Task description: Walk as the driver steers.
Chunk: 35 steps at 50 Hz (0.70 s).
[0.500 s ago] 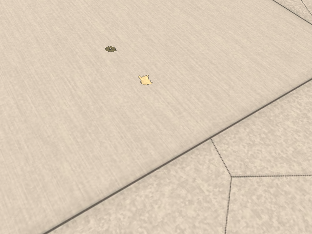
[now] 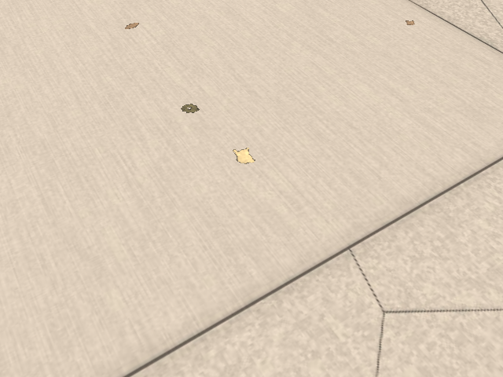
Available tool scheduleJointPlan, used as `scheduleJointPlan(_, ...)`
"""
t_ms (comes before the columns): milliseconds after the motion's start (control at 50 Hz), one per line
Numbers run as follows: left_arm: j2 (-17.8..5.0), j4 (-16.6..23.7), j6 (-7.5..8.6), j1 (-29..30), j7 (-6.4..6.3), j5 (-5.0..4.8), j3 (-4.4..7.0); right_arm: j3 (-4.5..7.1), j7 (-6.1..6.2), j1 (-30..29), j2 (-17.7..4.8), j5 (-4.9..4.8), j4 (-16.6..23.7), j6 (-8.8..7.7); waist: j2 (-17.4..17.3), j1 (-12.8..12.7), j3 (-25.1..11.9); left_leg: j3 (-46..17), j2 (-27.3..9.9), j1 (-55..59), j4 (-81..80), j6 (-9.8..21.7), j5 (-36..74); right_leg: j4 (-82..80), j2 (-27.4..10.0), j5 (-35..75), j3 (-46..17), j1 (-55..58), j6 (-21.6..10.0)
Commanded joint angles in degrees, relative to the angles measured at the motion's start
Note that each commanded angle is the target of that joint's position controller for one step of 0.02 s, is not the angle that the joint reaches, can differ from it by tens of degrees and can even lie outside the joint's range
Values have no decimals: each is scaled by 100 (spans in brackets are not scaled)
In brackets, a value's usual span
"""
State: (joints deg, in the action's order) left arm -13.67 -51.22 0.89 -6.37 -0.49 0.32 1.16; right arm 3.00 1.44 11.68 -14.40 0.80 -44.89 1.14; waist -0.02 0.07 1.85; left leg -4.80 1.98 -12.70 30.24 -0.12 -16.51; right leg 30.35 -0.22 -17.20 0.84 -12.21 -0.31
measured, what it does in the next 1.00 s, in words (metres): walks ahead: left foot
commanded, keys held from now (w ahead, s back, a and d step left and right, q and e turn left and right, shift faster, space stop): shift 0.50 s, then w+shift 0.24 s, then w+e+shift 0.26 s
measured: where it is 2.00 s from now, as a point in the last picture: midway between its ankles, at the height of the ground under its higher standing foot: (373, 236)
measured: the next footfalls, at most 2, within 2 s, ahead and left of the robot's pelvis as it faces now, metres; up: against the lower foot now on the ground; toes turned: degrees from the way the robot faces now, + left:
left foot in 0.82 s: +0.12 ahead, +0.17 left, +0.00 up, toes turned +2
right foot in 1.30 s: +0.48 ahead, -0.08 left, +0.00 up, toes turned -29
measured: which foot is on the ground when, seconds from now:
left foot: down 0.00-0.56, up 0.58-0.80, down 0.82-1.00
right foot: down 0.00-0.80, up 0.82-1.00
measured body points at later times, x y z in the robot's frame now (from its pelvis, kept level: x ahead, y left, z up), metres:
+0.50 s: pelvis +0.00 -0.01 +0.00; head +0.01 -0.01 +0.45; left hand +0.07 +0.25 -0.14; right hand +0.08 -0.27 -0.14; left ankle +0.00 +0.12 -0.73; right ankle -0.01 -0.12 -0.73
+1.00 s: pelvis +0.14 +0.06 +0.01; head +0.15 +0.07 +0.46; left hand +0.29 +0.30 -0.12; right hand +0.11 -0.19 -0.13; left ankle +0.08 +0.16 -0.73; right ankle +0.14 -0.08 -0.63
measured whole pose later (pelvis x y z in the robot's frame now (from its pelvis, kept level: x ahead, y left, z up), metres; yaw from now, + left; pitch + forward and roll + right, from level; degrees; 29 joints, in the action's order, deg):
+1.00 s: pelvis +0.14 +0.06 +0.01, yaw -8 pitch +2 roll +1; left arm -15.2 -51.9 1.2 -10.1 3.8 1.6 3.9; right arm 2.2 0.3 21.9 -12.2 2.0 -56.3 -6.0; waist 2.4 1.1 -2.2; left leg 10.3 -0.7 -3.9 19.0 0.8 -17.0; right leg 70.6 -3.3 -7.8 -1.0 -38.4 -4.5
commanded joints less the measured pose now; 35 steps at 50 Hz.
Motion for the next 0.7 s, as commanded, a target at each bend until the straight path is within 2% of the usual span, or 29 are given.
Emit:
scheduleJointPlan(20,-679,174,46,85,-11,-5,139,133,38,-89,-579,-6,239,-97,-70,-70,-321,-311,-325,101,-396,137,1394,-506,-349,996,-355,115,-187)
scheduleJointPlan(300,-672,-443,38,-20,-44,-20,103,111,110,-7,-535,-37,-455,-106,6,-58,-182,-199,-298,306,-529,95,1405,-703,-252,952,-312,101,-163)
scheduleJointPlan(500,-654,-725,33,-230,-83,-19,67,74,128,-1,-494,-54,-952,-100,-5,-68,-98,-111,-268,293,-626,56,1283,-806,-217,890,-309,106,-185)
scheduleJointPlan(520,-729,-824,10,-456,-100,-58,105,75,132,166,-456,-91,-1071,-93,115,-92,-345,155,-34,272,-419,105,-12,-877,-144,-495,-291,234,-291)
scheduleJointPlan(540,-933,-849,-11,-624,-113,-141,181,95,119,154,-488,-143,-1061,-108,354,-159,-144,320,124,-227,-92,171,-1516,-1087,-318,-2239,-658,162,-515)
scheduleJointPlan(560,-1110,-871,17,-922,-120,-187,240,107,91,-148,-550,-178,-908,-182,631,-327,234,366,81,-1069,396,214,-2054,-1585,-876,-3540,-1523,198,-857)
scheduleJointPlan(580,-1394,-882,103,-1051,-129,-216,332,45,36,-536,-333,-271,-673,-312,1211,-373,584,646,-29,-1598,1267,191,-1318,-2334,-1797,-4109,-2771,195,-1317)
scheduleJointPlan(600,-1393,-811,212,-1004,-143,-167,358,52,-7,-907,-417,-298,-512,-428,1113,-445,910,326,-423,-2121,1980,211,-1048,-2678,-2281,-3569,-3410,82,-1582)
scheduleJointPlan(620,-1231,-720,326,-907,-134,-99,331,102,-45,-922,-524,-285,-496,-519,798,-360,848,153,-632,-2562,2530,240,-987,-2661,-2347,-2926,-3408,348,-1561)
scheduleJointPlan(640,-1058,-603,408,-732,-105,-106,293,109,-83,-713,-468,-258,-556,-593,597,-200,588,103,-795,-2721,2707,280,-787,-2508,-2192,-2432,-3077,596,-1392)
scheduleJointPlan(660,-991,-504,435,-637,-78,-175,283,103,-118,-566,-424,-259,-594,-658,547,-126,394,175,-869,-2613,2377,288,-643,-2460,-1993,-2071,-2616,667,-1202)
scheduleJointPlan(700,-1092,-413,419,-575,-69,-256,314,80,-137,-508,-297,-239,-652,-738,732,-70,150,550,-723,-1503,1250,188,-355,-2432,-1416,-1411,-1580,193,-909)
